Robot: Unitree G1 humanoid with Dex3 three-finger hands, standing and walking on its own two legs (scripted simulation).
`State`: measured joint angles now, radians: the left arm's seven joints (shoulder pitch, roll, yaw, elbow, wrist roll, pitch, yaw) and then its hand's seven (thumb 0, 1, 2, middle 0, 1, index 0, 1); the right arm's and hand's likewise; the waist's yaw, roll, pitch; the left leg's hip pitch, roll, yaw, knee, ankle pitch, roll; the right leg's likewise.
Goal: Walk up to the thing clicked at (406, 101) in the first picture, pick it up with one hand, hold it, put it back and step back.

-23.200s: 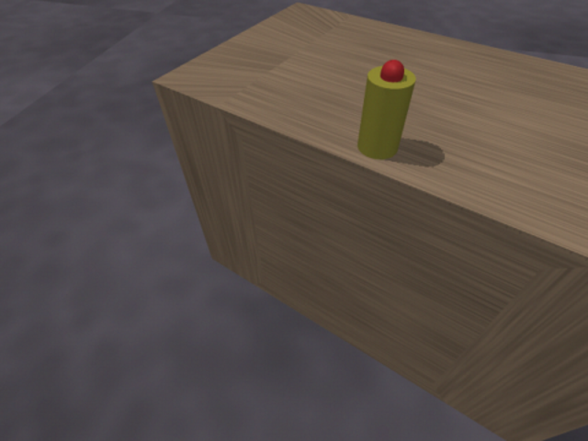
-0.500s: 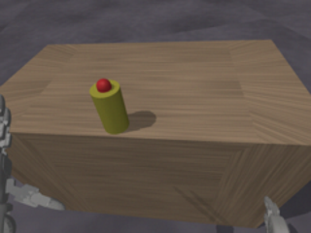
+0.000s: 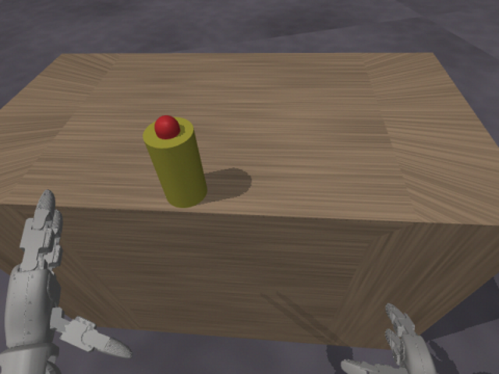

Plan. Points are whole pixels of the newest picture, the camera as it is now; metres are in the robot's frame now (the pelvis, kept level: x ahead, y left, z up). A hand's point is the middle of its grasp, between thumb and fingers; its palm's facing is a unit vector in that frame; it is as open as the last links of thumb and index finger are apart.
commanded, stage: home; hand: left
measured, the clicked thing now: (176, 159) +0.43 +0.18 +0.12
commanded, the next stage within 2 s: none
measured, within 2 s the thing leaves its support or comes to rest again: neither
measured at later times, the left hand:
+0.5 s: hand (172, 344) +0.19 +0.18 -0.10, palm faces +0.11 -0.98 -0.19, open 17.6 cm
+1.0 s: hand (166, 348) +0.18 +0.20 -0.12, palm faces -0.03 -0.95 -0.30, open 17.6 cm
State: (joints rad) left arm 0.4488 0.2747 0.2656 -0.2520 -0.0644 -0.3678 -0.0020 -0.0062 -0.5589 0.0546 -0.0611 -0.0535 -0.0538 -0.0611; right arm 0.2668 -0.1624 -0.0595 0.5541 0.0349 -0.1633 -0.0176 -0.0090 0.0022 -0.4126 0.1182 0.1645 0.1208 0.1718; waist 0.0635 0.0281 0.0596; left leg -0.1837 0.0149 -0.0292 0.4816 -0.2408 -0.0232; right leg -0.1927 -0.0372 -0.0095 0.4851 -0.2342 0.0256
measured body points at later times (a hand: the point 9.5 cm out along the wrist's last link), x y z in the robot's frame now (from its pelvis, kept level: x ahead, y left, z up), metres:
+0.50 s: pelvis +0.02 +0.00 +0.00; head +0.05 +0.02 +0.45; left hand +0.18 +0.23 -0.08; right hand +0.18 -0.23 -0.10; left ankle +0.02 +0.14 -0.74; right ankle +0.02 -0.14 -0.74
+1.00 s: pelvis +0.03 +0.00 -0.01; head +0.04 +0.01 +0.44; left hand +0.18 +0.25 -0.10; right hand +0.16 -0.25 -0.11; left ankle +0.02 +0.14 -0.74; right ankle +0.02 -0.14 -0.74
